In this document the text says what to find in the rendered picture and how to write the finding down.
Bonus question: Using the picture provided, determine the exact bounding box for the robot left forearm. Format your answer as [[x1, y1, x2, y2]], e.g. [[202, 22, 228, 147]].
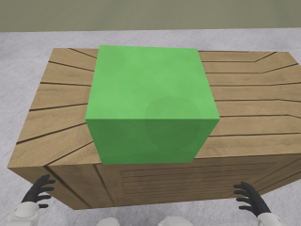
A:
[[5, 202, 40, 226]]

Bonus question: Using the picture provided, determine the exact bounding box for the pedestal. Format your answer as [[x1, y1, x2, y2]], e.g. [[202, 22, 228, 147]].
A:
[[7, 48, 301, 210]]

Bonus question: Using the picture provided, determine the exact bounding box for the carton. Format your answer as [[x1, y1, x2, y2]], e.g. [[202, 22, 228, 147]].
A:
[[85, 45, 220, 165]]

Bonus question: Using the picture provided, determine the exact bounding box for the robot right forearm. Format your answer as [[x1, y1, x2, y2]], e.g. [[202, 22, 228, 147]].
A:
[[257, 212, 286, 226]]

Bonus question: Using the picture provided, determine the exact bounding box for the robot left hand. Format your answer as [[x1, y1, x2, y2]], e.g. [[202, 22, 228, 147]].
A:
[[21, 174, 55, 209]]

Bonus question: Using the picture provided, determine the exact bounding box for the right robot thigh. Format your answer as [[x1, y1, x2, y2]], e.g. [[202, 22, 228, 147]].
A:
[[157, 216, 194, 226]]

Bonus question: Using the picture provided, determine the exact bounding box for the robot right hand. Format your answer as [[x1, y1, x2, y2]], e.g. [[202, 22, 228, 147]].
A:
[[233, 181, 271, 218]]

